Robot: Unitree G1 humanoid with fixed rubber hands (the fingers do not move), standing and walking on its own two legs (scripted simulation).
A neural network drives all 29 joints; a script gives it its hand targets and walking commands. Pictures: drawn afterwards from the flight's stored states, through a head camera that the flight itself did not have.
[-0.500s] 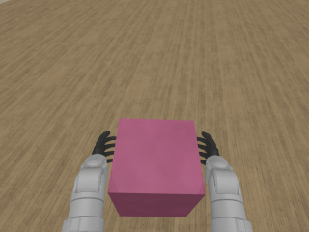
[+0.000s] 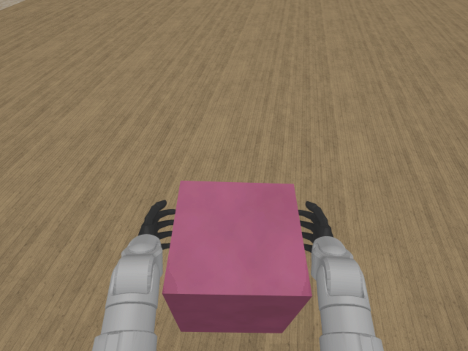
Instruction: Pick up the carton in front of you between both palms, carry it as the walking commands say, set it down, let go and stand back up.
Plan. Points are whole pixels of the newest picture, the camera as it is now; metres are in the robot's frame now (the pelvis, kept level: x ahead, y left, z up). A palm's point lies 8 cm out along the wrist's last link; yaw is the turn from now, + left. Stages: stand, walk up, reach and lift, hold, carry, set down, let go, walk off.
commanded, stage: carry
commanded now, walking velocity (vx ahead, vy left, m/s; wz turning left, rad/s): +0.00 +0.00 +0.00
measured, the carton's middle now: (234, 261) +0.29 +0.00 -0.04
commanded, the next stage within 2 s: hold in 0.12 s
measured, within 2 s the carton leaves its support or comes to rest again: neither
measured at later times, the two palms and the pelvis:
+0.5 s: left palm (131, 261) +0.25 +0.17 +0.05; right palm (310, 244) +0.28 -0.13 +0.05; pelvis -0.02 -0.01 +0.01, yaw +6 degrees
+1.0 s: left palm (141, 253) +0.26 +0.15 +0.06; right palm (317, 231) +0.30 -0.14 +0.05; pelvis -0.01 -0.04 +0.01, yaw +9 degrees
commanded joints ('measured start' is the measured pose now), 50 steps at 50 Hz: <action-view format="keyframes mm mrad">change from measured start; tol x4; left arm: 1 -462 -887 -557 -75 -254 -40 -234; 6 -464 -889 -559 -77 -255 -41 -234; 7 -388 -922 -524 -51 -243 -47 -240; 12 -375 -855 -482 -49 -199 -86 -215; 24 -517 -899 -494 16 -224 -96 -261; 50 -604 -944 -406 120 -191 -94 -295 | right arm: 1 -422 902 554 -44 243 -29 223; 6 -424 903 556 -46 244 -29 223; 7 -316 911 539 -70 250 -27 226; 8 -334 863 539 -119 238 -42 219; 13 -395 868 562 -119 238 -55 219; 26 -445 929 508 15 197 -53 245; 50 -534 980 466 114 199 -36 281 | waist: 1 0 -3 -228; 6 0 -3 -228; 7 -18 107 -103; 9 20 41 -134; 14 12 18 -149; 25 -15 25 -58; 50 0 -25 -97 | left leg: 1 -30 115 -101 -108 198 8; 6 -31 114 -101 -108 200 10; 7 -80 -82 -288 -200 460 20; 11 -4 -91 -294 -204 484 13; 16 50 -99 -285 -226 386 2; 23 -67 -93 -279 -261 158 11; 29 -114 -97 -275 -266 63 26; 50 -87 -125 -263 -253 104 26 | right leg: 1 187 -88 108 -39 172 -2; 6 186 -88 107 -38 171 0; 7 500 182 249 -58 328 -30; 8 547 165 273 -76 320 -33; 11 539 170 275 -84 373 -7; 13 497 186 261 -100 319 8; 23 533 184 252 -124 112 6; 36 565 151 276 -152 -8 25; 50 585 132 293 -172 75 33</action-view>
